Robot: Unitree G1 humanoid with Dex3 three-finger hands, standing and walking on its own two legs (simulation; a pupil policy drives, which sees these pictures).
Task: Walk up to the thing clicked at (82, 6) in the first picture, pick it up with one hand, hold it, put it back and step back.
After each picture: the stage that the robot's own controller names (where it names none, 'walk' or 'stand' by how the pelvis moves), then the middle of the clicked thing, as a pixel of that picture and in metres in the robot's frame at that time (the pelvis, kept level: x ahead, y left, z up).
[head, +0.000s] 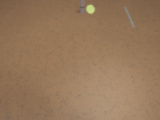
stand; (82, 5) +2.19 -0.01 -0.66
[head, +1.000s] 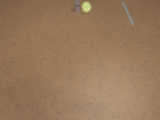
walk; (77, 3) +2.04 +0.24 -0.64
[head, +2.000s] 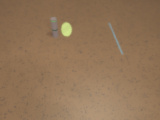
walk; (54, 27) +1.45 +0.38 -0.63
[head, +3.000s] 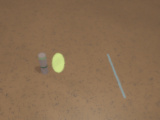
walk; (43, 64) +0.99 +0.33 -0.64
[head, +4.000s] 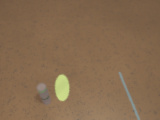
walk; (44, 94) +0.64 +0.30 -0.64
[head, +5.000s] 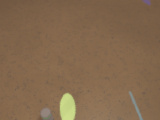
stand; (48, 119) +0.45 +0.26 -0.63
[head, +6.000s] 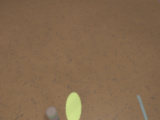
stand; (54, 117) +0.44 +0.23 -0.64
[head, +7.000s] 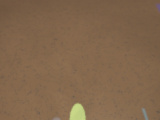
stand; out of the picture +0.42 +0.19 -0.66
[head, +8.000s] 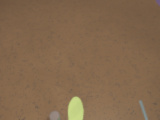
stand; out of the picture +0.43 +0.21 -0.66
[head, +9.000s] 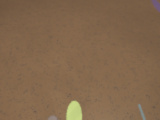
stand; out of the picture +0.42 +0.22 -0.66
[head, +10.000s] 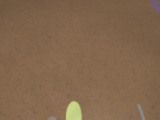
stand; out of the picture +0.41 +0.22 -0.66
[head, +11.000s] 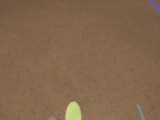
stand; out of the picture +0.41 +0.22 -0.66
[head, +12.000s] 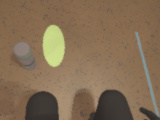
go down; (26, 58) +0.49 +0.24 -0.34
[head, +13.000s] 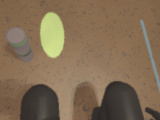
approach; (22, 47) +0.50 +0.25 -0.26
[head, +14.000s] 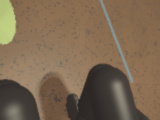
close in; out of the picture +0.48 +0.30 -0.17
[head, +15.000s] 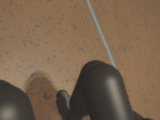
close; out of the picture +0.48 +0.31 -0.16
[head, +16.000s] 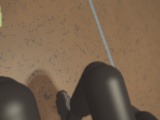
lift; out of the picture +0.43 +0.28 -0.17
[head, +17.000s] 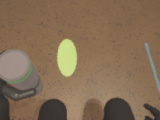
lift; (26, 78) +0.34 +0.19 +0.00
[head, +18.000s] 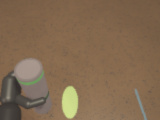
hold; (37, 90) +0.31 +0.16 +0.03
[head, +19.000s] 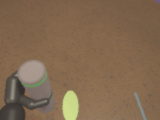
hold; (40, 91) +0.31 +0.15 +0.03
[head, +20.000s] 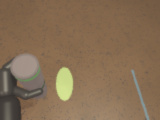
crouch; (33, 80) +0.35 +0.17 -0.02
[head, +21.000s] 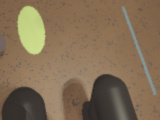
lower; out of the picture +0.50 +0.24 -0.05
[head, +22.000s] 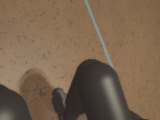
lower; out of the picture +0.47 +0.28 -0.17
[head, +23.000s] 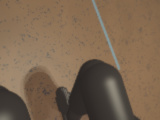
lower; out of the picture +0.46 +0.28 -0.17
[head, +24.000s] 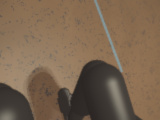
lower; out of the picture +0.45 +0.28 -0.17
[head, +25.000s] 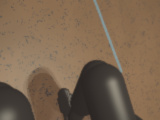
lower; out of the picture +0.45 +0.28 -0.17
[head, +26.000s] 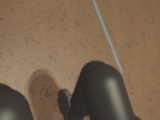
open; out of the picture +0.46 +0.26 -0.17
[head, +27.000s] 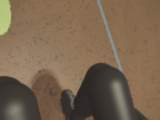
stand; out of the picture +0.45 +0.25 -0.18
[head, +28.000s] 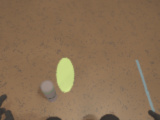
stand; (49, 92) +0.44 +0.18 -0.48
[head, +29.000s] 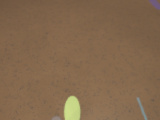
stand; out of the picture +0.41 +0.17 -0.60
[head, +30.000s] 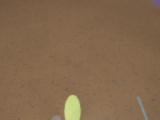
stand; out of the picture +0.40 +0.17 -0.60
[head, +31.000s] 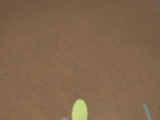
stand; out of the picture +0.43 +0.16 -0.65
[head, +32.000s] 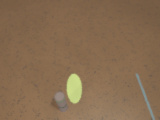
walk; (61, 102) +0.48 +0.18 -0.62
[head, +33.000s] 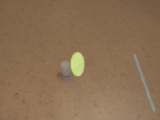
walk; (66, 72) +0.74 +0.14 -0.63
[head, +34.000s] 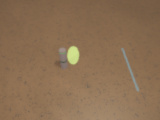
stand; (63, 58) +1.04 +0.20 -0.64
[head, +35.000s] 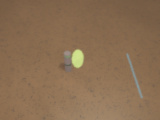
stand; (67, 62) +1.03 +0.15 -0.65
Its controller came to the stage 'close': yes
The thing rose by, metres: 0.69
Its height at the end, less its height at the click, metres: +0.00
